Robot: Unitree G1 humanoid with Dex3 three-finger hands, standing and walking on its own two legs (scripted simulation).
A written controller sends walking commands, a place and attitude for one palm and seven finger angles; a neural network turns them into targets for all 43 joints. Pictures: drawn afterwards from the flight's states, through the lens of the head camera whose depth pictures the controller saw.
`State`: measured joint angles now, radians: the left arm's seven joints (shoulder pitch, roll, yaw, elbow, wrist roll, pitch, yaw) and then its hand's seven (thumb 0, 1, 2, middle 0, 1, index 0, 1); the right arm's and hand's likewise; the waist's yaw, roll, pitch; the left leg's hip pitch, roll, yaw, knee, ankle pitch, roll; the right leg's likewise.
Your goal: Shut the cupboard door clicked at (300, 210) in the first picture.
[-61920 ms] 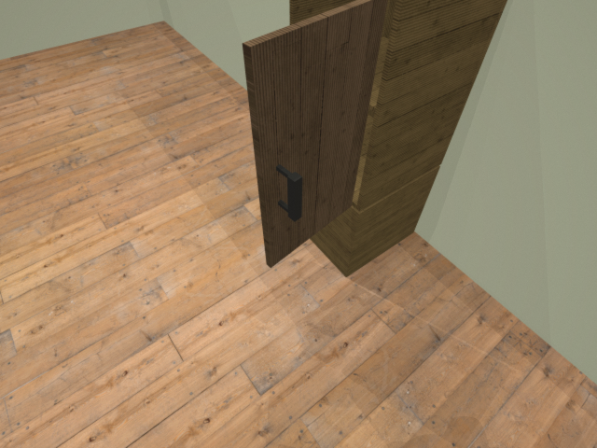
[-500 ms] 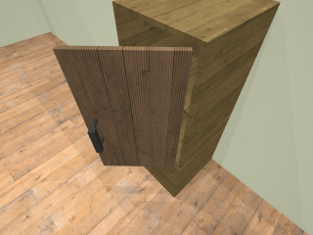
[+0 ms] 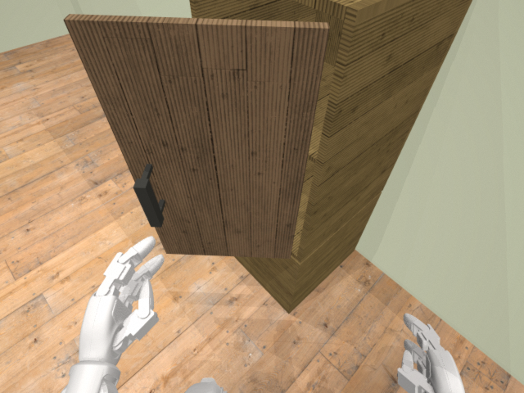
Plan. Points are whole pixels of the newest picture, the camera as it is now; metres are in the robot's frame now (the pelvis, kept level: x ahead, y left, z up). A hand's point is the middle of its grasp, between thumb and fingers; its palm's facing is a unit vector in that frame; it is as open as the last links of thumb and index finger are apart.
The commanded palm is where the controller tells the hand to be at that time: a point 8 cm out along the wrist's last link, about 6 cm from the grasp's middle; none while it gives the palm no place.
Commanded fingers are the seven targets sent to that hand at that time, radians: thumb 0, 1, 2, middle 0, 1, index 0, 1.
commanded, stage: raise the hand and make a fist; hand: left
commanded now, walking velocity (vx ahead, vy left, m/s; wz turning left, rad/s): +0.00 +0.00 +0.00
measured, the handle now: (152, 196) +0.47 +0.24 -0.01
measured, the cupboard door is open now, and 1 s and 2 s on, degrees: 45 45 45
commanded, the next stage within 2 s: bring the fist close to the handle in 1.64 s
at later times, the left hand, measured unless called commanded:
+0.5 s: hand (138, 349) +0.19 +0.19 -0.01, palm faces -0.02 -1.00 -0.02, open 4.4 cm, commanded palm +0.16 +0.24 -0.01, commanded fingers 0.00 0.90 0.90 -0.92 -1.08 -0.92 -1.08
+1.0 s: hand (117, 349) +0.19 +0.21 -0.01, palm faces +0.00 -1.00 -0.03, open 3.1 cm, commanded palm +0.17 +0.27 -0.01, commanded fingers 0.00 0.90 0.90 -1.30 -1.50 -1.30 -1.50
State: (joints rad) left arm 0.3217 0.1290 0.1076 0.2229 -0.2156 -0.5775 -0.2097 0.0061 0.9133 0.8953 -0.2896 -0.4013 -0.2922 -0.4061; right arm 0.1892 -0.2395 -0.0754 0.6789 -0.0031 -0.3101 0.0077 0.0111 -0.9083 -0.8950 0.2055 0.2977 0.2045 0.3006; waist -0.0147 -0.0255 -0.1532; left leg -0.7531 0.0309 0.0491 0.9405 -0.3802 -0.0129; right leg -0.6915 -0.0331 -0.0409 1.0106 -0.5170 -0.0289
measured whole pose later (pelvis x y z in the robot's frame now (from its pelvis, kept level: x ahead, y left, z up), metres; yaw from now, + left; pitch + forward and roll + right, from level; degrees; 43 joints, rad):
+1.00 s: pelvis -0.02 +0.03 -0.06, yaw +0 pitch +17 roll -4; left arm 0.44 0.23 0.10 -0.08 -0.24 -0.41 -0.21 0.02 0.90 0.90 -1.19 -1.38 -1.20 -1.39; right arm 0.20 -0.21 0.02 0.46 0.01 -0.16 -0.04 0.01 -0.90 -0.89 0.21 0.30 0.21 0.30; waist 0.01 0.03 -0.18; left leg -1.10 0.05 -0.02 1.29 -0.49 0.03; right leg -0.95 -0.02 -0.10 1.24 -0.59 0.01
